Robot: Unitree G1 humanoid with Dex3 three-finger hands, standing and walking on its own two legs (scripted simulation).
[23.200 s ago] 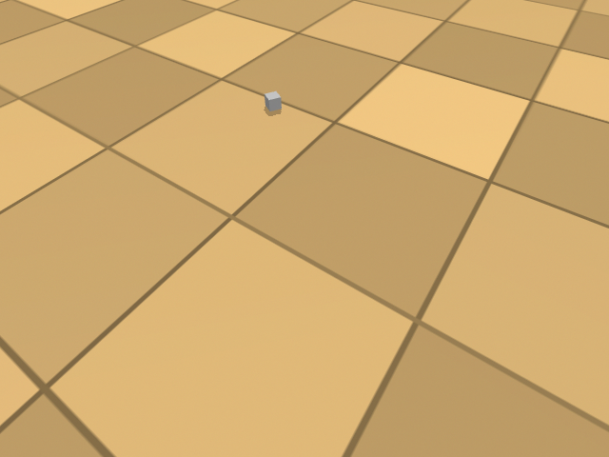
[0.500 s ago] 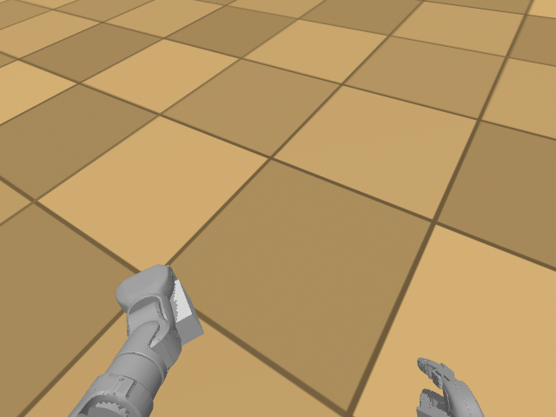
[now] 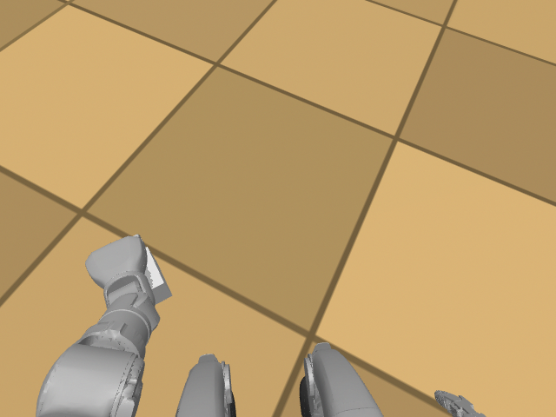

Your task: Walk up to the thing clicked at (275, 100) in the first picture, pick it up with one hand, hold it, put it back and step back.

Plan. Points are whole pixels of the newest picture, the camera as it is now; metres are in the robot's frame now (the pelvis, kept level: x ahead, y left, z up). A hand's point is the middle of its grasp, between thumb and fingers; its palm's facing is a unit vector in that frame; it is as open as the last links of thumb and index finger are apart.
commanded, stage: crouch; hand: left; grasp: from above
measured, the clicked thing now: (139, 282) +0.36 +0.23 -0.17
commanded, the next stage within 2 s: lower in 1.28 s
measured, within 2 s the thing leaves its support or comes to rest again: neither
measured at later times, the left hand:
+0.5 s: hand (164, 295) +0.38 +0.23 -0.36, palm faces -0.41 -0.19 -0.89, open 10.5 cm
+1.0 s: hand (172, 295) +0.40 +0.23 -0.45, palm faces -0.40 -0.18 -0.90, open 10.5 cm
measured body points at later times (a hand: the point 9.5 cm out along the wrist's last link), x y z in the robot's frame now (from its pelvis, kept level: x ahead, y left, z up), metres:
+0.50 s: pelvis -0.04 +0.00 -0.19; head +0.17 +0.01 +0.21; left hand +0.40 +0.23 -0.31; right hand +0.02 -0.25 -0.33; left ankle +0.04 +0.12 -0.64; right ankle +0.04 -0.13 -0.64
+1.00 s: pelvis -0.05 +0.00 -0.28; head +0.18 +0.01 +0.11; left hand +0.42 +0.23 -0.40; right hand -0.02 -0.27 -0.41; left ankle +0.04 +0.12 -0.64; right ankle +0.04 -0.13 -0.64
